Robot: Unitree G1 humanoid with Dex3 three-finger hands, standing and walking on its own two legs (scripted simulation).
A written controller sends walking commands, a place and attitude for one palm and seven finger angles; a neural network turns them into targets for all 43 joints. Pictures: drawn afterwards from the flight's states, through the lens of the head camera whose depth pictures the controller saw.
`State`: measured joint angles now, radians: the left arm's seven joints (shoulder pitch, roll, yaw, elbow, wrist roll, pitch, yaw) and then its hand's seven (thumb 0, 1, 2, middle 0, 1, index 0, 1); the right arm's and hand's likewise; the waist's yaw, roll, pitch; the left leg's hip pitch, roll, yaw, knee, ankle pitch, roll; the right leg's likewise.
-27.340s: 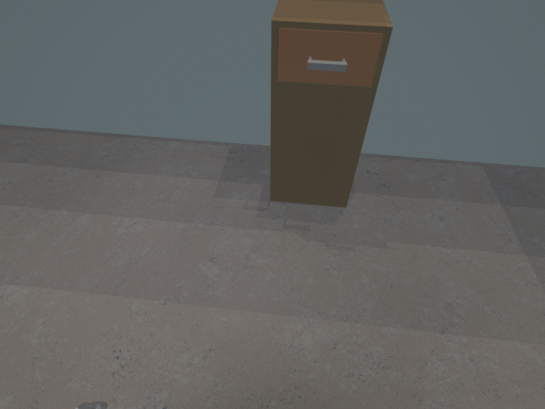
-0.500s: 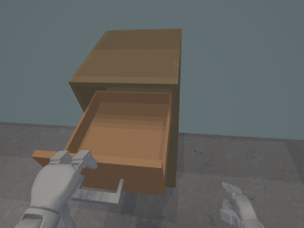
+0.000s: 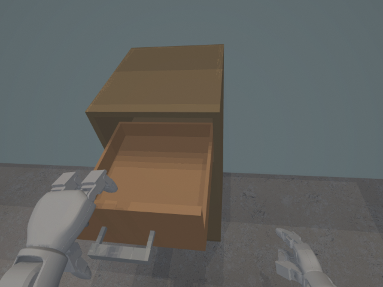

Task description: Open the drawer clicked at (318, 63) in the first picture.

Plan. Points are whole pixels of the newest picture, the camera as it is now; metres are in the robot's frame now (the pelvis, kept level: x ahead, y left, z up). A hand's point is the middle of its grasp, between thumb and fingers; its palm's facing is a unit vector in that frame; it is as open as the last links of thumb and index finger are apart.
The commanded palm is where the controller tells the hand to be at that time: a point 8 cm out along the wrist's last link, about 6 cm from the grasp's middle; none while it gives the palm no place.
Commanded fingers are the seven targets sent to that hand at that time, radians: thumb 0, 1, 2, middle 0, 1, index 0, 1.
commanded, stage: draw the hand back to the body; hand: left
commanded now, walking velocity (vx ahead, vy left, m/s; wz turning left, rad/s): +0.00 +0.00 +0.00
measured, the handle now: (123, 243) +0.20 +0.20 -0.02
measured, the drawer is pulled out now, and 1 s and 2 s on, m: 0.29 0.29 0.29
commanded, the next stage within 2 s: step back with the hand held close in 1.54 s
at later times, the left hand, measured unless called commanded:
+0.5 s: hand (67, 229) +0.16 +0.24 +0.12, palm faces +0.05 -0.09 -0.99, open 13.8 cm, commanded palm +0.14 +0.24 +0.18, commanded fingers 0.00 -0.50 0.30 -0.30 -1.20 -0.30 -1.20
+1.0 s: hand (70, 207) +0.19 +0.23 +0.16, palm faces +0.36 -0.85 -0.39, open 11.6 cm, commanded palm +0.13 +0.27 +0.18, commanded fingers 0.00 0.34 0.66 -0.24 -0.66 -0.24 -0.66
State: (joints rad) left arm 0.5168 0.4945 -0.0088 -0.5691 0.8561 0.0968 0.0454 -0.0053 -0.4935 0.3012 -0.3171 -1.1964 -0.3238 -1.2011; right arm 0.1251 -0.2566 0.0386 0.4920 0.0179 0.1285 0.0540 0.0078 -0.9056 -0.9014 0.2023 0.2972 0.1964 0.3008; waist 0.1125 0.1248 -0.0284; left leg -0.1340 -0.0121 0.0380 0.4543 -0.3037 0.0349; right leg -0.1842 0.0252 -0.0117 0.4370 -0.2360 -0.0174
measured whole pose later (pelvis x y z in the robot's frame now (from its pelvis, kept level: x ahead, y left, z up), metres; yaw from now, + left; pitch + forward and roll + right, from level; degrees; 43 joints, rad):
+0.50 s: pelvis +0.00 -0.01 +0.00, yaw +1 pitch -1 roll -1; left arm 0.57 0.56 0.13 -0.53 0.78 0.01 0.05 -0.01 -0.49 0.30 -0.32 -1.20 -0.32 -1.20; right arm 0.15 -0.28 0.01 0.51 0.01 0.10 0.01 0.01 -0.91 -0.90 0.20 0.30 0.20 0.30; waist 0.10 0.12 -0.02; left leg -0.15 0.00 0.03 0.46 -0.30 0.03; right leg -0.19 0.03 -0.02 0.43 -0.23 -0.02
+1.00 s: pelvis +0.01 +0.00 +0.00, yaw +2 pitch -3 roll -1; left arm 0.54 0.33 0.25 -0.50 -0.05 -0.12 0.10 -0.01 0.01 0.52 -0.27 -0.87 -0.28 -0.87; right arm 0.19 -0.20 0.03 0.61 0.00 -0.13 -0.06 0.01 -0.90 -0.90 0.20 0.30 0.20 0.30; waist 0.04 0.06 0.02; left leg -0.07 -0.02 0.00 0.42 -0.29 0.03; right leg -0.10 0.02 -0.04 0.39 -0.23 -0.01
